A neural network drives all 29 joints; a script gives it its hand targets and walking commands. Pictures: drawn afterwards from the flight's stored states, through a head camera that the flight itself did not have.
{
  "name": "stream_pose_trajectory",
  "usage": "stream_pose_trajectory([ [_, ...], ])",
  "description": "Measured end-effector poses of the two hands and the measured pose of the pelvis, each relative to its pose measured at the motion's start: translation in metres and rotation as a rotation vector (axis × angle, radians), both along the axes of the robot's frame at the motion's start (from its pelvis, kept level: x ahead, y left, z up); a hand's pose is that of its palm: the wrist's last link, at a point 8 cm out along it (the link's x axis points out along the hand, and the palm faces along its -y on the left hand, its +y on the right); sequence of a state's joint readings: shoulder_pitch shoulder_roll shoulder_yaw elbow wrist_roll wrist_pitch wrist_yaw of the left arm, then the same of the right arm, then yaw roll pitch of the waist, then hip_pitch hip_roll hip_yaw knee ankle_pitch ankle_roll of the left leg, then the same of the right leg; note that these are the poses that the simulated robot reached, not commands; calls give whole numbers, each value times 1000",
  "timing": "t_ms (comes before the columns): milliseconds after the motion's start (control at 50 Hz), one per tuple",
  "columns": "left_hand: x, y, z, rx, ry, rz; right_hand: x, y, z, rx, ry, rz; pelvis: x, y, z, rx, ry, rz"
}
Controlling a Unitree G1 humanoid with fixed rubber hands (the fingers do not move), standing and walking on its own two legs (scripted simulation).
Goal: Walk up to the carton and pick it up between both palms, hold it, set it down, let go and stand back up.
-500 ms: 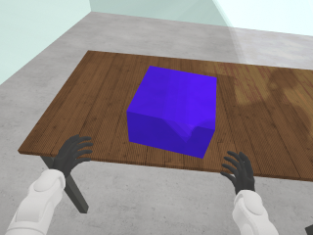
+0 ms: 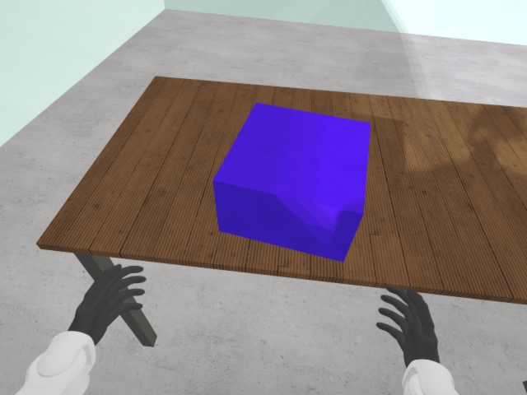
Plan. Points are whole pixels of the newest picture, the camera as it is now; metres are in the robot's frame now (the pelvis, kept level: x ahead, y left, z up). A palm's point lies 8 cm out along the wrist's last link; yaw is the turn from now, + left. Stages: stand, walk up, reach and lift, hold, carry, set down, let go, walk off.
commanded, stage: set down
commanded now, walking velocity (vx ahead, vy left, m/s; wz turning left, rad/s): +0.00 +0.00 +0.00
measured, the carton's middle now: (296, 176) +0.53 -0.01 +0.00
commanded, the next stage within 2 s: let go in 0.98 s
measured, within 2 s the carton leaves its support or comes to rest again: neither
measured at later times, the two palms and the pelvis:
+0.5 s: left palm (116, 332) +0.19 +0.25 -0.02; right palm (413, 378) +0.17 -0.19 -0.03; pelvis +0.03 +0.00 +0.00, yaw -1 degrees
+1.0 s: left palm (117, 359) +0.16 +0.24 -0.05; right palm (405, 382) +0.17 -0.19 -0.06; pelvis +0.02 +0.01 +0.00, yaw -1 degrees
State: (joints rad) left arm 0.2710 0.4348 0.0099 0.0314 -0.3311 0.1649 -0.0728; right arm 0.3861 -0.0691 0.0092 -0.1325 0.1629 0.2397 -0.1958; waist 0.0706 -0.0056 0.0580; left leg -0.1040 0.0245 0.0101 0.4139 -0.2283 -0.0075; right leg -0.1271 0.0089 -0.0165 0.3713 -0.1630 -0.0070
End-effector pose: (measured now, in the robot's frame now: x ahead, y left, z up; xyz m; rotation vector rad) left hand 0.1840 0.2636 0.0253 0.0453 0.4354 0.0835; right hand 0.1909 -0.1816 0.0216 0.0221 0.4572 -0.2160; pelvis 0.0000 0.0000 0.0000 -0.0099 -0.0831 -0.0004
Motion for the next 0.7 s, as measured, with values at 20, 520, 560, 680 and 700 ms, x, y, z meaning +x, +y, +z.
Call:
stream_pose_trajectory([
  [20, -2, 2, -1, -2, 3, 10, 0, 0, -1, -2, 12, 4, 1, -1, 0, 0, -3, 3],
  [520, 6, -15, -50, 20, 177, -41, -20, -8, -52, -51, 184, 4, 27, 3, 0, -11, 38, -11],
  [560, 6, -13, -49, 29, 176, -43, -18, -7, -52, -54, 163, 4, 29, 4, 0, -12, 43, -9],
  [680, 2, -2, -55, 54, 206, -24, -11, -1, -58, -71, 143, 41, 33, 8, 1, -14, 40, -9],
  [700, 0, -1, -56, 55, 210, -22, -10, 0, -59, -74, 140, 48, 33, 9, 1, -14, 37, -8],
])
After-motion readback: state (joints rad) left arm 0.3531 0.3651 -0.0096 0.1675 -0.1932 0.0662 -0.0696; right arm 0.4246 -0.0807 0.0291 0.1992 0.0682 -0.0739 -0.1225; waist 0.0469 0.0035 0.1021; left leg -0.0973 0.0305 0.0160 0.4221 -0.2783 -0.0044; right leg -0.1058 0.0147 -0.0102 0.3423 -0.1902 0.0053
